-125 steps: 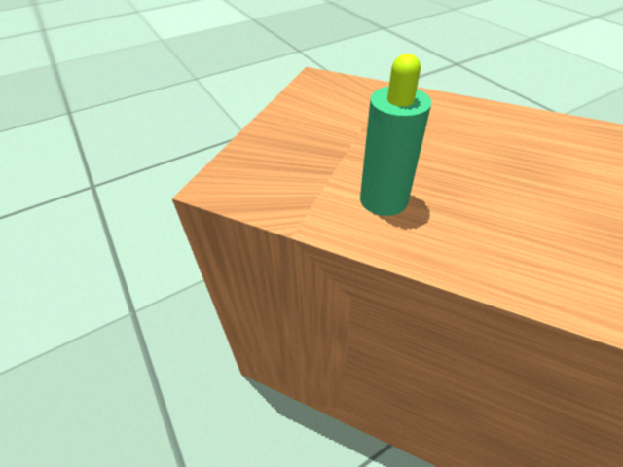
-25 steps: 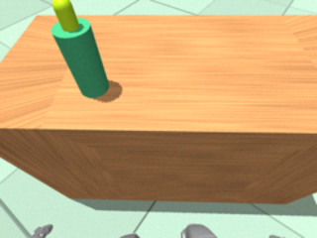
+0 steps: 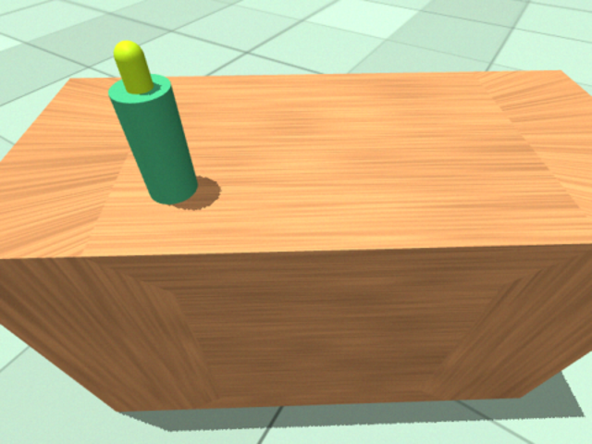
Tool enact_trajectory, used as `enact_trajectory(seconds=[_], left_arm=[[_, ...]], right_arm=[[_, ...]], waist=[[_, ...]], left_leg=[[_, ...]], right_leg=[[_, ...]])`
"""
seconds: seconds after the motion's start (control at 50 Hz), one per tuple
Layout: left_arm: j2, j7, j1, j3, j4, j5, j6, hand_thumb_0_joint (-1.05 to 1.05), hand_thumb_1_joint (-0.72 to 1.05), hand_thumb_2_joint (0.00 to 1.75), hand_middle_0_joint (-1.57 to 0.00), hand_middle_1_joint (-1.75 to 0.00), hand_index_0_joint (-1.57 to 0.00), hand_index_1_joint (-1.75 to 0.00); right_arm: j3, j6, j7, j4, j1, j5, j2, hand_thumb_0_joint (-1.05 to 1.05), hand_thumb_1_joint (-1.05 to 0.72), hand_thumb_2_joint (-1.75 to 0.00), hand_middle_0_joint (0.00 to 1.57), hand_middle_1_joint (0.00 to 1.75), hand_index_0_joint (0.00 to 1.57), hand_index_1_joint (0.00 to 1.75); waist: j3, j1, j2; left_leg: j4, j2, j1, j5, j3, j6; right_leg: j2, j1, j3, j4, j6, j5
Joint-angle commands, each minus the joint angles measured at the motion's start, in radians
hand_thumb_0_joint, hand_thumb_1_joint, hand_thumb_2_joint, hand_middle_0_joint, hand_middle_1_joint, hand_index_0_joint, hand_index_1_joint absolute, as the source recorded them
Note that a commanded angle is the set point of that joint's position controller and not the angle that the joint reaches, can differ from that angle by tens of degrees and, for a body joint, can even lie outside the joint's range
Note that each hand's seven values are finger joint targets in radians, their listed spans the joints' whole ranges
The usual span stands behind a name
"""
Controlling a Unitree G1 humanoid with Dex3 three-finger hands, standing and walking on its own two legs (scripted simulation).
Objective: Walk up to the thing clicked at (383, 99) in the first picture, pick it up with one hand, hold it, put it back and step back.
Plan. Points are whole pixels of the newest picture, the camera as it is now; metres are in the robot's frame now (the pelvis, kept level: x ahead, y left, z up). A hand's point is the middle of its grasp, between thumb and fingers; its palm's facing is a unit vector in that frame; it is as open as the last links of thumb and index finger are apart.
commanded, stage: walk up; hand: left
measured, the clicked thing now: (153, 127) +0.53 +0.23 +0.17
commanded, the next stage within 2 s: stand in 1.10 s
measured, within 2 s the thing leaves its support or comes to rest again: neither
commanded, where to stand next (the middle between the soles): +0.08 +0.01 m, yaw +1 degrees
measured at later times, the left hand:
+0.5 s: hand out of the picture +0.08 +0.27 -0.14, palm faces -0.02 -0.94 -0.34, open 7.4 cm
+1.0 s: hand out of the picture +0.10 +0.26 -0.13, palm faces -0.07 -0.94 -0.34, open 7.4 cm
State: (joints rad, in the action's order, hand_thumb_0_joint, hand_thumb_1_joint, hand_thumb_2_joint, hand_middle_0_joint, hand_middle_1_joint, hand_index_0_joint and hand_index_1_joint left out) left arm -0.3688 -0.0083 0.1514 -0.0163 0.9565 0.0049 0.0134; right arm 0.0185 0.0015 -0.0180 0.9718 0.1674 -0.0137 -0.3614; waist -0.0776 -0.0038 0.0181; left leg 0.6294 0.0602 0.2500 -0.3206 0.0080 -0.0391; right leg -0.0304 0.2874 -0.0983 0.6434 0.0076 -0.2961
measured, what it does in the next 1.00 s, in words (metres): stands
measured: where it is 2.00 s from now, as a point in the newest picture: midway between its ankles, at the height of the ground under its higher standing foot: outside the picture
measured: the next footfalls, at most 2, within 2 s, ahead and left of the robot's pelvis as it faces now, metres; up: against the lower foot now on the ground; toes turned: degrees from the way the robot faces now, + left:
none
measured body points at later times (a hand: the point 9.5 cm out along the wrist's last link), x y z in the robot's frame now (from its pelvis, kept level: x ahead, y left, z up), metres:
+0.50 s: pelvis +0.00 +0.02 +0.02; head +0.01 +0.01 +0.47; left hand +0.08 +0.32 -0.11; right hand +0.09 -0.29 -0.11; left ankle +0.02 +0.15 -0.72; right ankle +0.04 -0.13 -0.72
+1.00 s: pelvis +0.01 +0.02 +0.02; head +0.02 +0.01 +0.47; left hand +0.11 +0.31 -0.11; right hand +0.08 -0.30 -0.11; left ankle +0.02 +0.15 -0.72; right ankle +0.04 -0.13 -0.72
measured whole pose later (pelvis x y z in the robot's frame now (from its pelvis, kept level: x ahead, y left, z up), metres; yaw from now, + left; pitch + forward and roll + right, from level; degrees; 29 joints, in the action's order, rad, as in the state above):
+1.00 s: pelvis +0.01 +0.02 +0.02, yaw -3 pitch -2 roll +0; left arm -0.34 -0.01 0.09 -0.01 1.12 0.01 0.00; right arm 0.04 0.00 -0.02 1.11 0.09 -0.01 -0.36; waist -0.07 -0.01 0.00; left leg 0.39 0.05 0.14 -0.21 0.07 -0.03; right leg -0.01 0.19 -0.15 0.40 0.03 -0.17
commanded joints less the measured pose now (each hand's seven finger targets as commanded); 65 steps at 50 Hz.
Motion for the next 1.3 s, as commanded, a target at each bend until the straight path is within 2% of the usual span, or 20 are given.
enact_trajectory(seconds=[0.0, 0.08, 0.18, 0.22, 0.3, 0.4, 0.5, 0.72, 0.88, 1.06, 1.08, 1.12, 1.16, 1.24, 1.28], left_arm=[[-0.210, 0.006, -0.059, -0.054, -0.033, 0.000, 0.020, 0.00, 0.90, 0.90, -0.20, -0.30, -0.20, -0.30], [-0.208, 0.003, -0.073, -0.050, 0.005, -0.001, 0.020, 0.00, 0.90, 0.90, -0.20, -0.30, -0.20, -0.30], [-0.192, 0.003, -0.074, -0.040, 0.048, -0.006, 0.019, 0.00, 0.90, 0.90, -0.20, -0.30, -0.20, -0.30], [-0.193, 0.004, -0.084, -0.039, 0.059, -0.007, 0.018, 0.00, 0.90, 0.90, -0.20, -0.30, -0.20, -0.30], [-0.187, 0.004, -0.076, -0.034, 0.089, -0.008, 0.012, 0.00, 0.90, 0.90, -0.20, -0.30, -0.20, -0.30], [-0.191, 0.005, -0.083, -0.034, 0.107, -0.002, 0.011, 0.00, 0.90, 0.90, -0.20, -0.30, -0.20, -0.30], [-0.191, 0.006, -0.084, -0.033, 0.111, -0.002, 0.012, 0.00, 0.90, 0.90, -0.20, -0.30, -0.20, -0.30], [-0.193, 0.010, -0.087, -0.035, 0.109, 0.004, 0.011, 0.00, 0.90, 0.90, -0.20, -0.30, -0.20, -0.30], [-0.193, 0.013, -0.106, -0.037, 0.098, 0.004, 0.011, 0.00, 0.90, 0.90, -0.20, -0.30, -0.20, -0.30], [-0.187, 0.012, -0.104, -0.035, 0.088, 0.004, 0.008, 0.00, 0.90, 0.90, -0.20, -0.30, -0.20, -0.30], [-0.188, 0.012, -0.094, -0.031, 0.099, 0.002, 0.011, 0.00, 0.90, 0.90, -0.20, -0.30, -0.20, -0.30], [-0.202, 0.014, -0.100, -0.033, 0.100, 0.004, 0.014, 0.00, 0.90, 0.90, -0.20, -0.30, -0.20, -0.30], [-0.200, 0.013, -0.098, -0.029, 0.104, 0.003, 0.016, 0.00, 0.90, 0.90, -0.20, -0.30, -0.20, -0.30], [-0.198, 0.014, -0.094, -0.027, 0.103, 0.002, 0.014, 0.00, 0.90, 0.90, -0.20, -0.30, -0.20, -0.30], [-0.199, 0.014, -0.096, -0.026, 0.099, 0.002, 0.017, 0.00, 0.90, 0.90, -0.20, -0.30, -0.20, -0.30]], right_arm=[[0.048, 0.037, 0.013, -0.043, -0.080, 0.001, -0.229, 0.00, -0.90, -0.90, 0.20, 0.30, 0.20, 0.30], [0.045, 0.042, 0.015, -0.015, -0.085, 0.004, -0.222, 0.00, -0.90, -0.90, 0.20, 0.30, 0.20, 0.30], [0.042, 0.045, 0.017, 0.015, -0.106, 0.007, -0.225, 0.00, -0.90, -0.90, 0.20, 0.30, 0.20, 0.30], [0.042, 0.043, 0.018, 0.027, -0.107, 0.008, -0.218, 0.00, -0.90, -0.90, 0.20, 0.30, 0.20, 0.30], [0.042, 0.040, 0.016, 0.043, -0.131, 0.007, -0.220, 0.00, -0.90, -0.90, 0.20, 0.30, 0.20, 0.30], [0.046, 0.036, 0.015, 0.062, -0.137, 0.008, -0.218, 0.00, -0.90, -0.90, 0.20, 0.30, 0.20, 0.30], [0.046, 0.036, 0.014, 0.068, -0.145, 0.008, -0.215, 0.00, -0.90, -0.90, 0.20, 0.30, 0.20, 0.30], [0.054, 0.029, 0.016, 0.070, -0.145, 0.010, -0.211, 0.00, -0.90, -0.90, 0.20, 0.30, 0.20, 0.30], [0.058, 0.023, 0.014, 0.073, -0.131, 0.008, -0.210, 0.00, -0.90, -0.90, 0.20, 0.30, 0.20, 0.30], [0.060, 0.025, 0.015, 0.072, -0.122, 0.007, -0.220, 0.00, -0.90, -0.90, 0.20, 0.30, 0.20, 0.30], [0.046, 0.023, 0.017, 0.086, -0.118, 0.004, -0.205, 0.00, -0.90, -0.90, 0.20, 0.30, 0.20, 0.30], [0.047, 0.021, 0.016, 0.087, -0.121, 0.004, -0.207, 0.00, -0.90, -0.90, 0.20, 0.30, 0.20, 0.30], [0.045, 0.024, 0.017, 0.095, -0.112, 0.005, -0.204, 0.00, -0.90, -0.90, 0.20, 0.30, 0.20, 0.30], [0.043, 0.025, 0.015, 0.099, -0.112, 0.005, -0.206, 0.00, -0.90, -0.90, 0.20, 0.30, 0.20, 0.30], [0.044, 0.026, 0.014, 0.100, -0.105, 0.004, -0.212, 0.00, -0.90, -0.90, 0.20, 0.30, 0.20, 0.30]], waist=[[0.034, 0.012, -0.060], [0.062, 0.008, -0.014], [0.101, 0.011, -0.019], [0.091, 0.004, -0.004], [0.081, 0.012, -0.029], [0.078, 0.007, -0.015], [0.093, 0.007, -0.021], [0.119, 0.001, -0.006], [0.103, -0.010, 0.008], [0.125, -0.008, -0.014], [0.127, -0.001, -0.036], [0.117, -0.005, -0.005], [0.104, -0.007, 0.003], [0.087, -0.005, -0.011], [0.110, -0.006, -0.007]], left_leg=[[-0.237, 0.068, 0.003, -0.136, -0.121, 0.093], [-0.257, 0.064, -0.040, -0.050, -0.093, 0.081], [-0.283, 0.079, -0.101, 0.067, -0.081, 0.081], [-0.296, 0.075, -0.108, 0.062, -0.070, 0.074], [-0.328, 0.084, -0.119, 0.033, -0.077, 0.076], [-0.334, 0.082, -0.134, 0.043, -0.064, 0.073], [-0.339, 0.080, -0.150, 0.085, -0.051, 0.071], [-0.321, 0.078, -0.188, 0.130, -0.029, 0.072], [-0.311, 0.073, -0.190, 0.109, -0.027, 0.069], [-0.325, 0.086, -0.190, 0.129, -0.030, 0.075], [-0.345, 0.083, -0.157, 0.132, -0.048, 0.073], [-0.341, 0.077, -0.168, 0.128, -0.042, 0.070], [-0.338, 0.079, -0.182, 0.179, -0.044, 0.066], [-0.354, 0.075, -0.171, 0.136, -0.051, 0.062], [-0.346, 0.077, -0.178, 0.169, -0.049, 0.065]], right_leg=[[0.078, 0.011, -0.126, -0.217, -0.078, -0.054], [0.091, -0.030, -0.129, -0.245, -0.070, 0.043], [0.098, -0.079, -0.104, -0.261, -0.053, 0.179], [0.103, -0.074, -0.109, -0.283, -0.052, 0.171], [0.098, -0.069, -0.097, -0.294, -0.042, 0.166], [0.101, -0.068, -0.098, -0.316, -0.040, 0.159], [0.103, -0.077, -0.091, -0.309, -0.033, 0.229], [0.110, -0.081, -0.094, -0.305, -0.035, 0.276], [0.110, -0.056, -0.111, -0.324, -0.040, 0.228], [0.100, -0.081, -0.099, -0.287, -0.041, 0.281], [0.115, -0.114, -0.094, -0.314, -0.033, 0.261], [0.117, -0.106, -0.093, -0.323, -0.030, 0.233], [0.122, -0.099, -0.090, -0.329, -0.031, 0.263], [0.117, -0.091, -0.081, -0.339, -0.028, 0.217], [0.123, -0.113, -0.079, -0.333, -0.029, 0.257]])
